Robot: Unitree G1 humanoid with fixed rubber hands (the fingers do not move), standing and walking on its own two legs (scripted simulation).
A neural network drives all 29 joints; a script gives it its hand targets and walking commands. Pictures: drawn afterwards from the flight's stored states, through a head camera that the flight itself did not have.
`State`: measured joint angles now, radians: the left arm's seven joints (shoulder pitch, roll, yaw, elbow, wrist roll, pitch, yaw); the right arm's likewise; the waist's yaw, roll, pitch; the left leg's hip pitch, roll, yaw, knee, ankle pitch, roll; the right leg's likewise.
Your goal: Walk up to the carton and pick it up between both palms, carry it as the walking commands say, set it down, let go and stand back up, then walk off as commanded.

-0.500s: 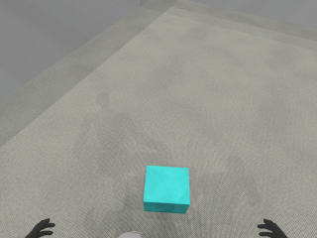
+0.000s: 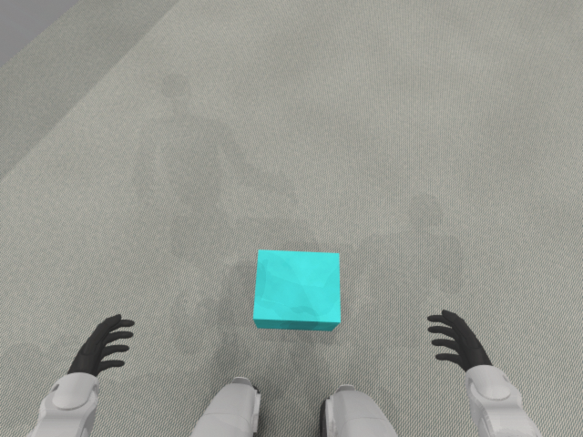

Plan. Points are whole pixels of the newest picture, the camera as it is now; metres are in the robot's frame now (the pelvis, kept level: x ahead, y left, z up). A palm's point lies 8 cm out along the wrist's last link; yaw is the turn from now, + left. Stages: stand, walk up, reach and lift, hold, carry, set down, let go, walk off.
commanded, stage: reach and lift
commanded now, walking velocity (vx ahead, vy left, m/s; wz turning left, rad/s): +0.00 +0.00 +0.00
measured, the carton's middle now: (296, 292) +0.43 -0.02 -0.65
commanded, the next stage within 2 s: none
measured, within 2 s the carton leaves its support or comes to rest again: neither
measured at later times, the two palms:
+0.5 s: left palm (138, 293) +0.31 +0.26 -0.15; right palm (429, 290) +0.32 -0.22 -0.15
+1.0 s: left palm (182, 234) +0.43 +0.22 -0.19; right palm (400, 242) +0.43 -0.20 -0.20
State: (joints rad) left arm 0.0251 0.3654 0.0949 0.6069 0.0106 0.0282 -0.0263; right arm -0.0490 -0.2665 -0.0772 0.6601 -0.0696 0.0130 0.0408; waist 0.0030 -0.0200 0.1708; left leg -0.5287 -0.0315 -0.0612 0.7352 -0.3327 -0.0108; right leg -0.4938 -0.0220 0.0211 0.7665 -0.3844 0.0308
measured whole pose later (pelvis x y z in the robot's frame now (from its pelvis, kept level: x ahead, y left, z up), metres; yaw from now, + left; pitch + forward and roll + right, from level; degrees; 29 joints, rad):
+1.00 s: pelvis -0.04 +0.00 -0.08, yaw -2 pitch +46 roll -1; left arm -0.92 0.32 0.27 0.76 -0.01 0.10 -0.04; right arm -0.97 -0.26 -0.21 0.83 0.04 0.09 -0.01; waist 0.00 -0.01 -0.06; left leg -1.50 -0.02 -0.06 0.98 -0.28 -0.03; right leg -1.46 0.01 0.03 1.01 -0.34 0.03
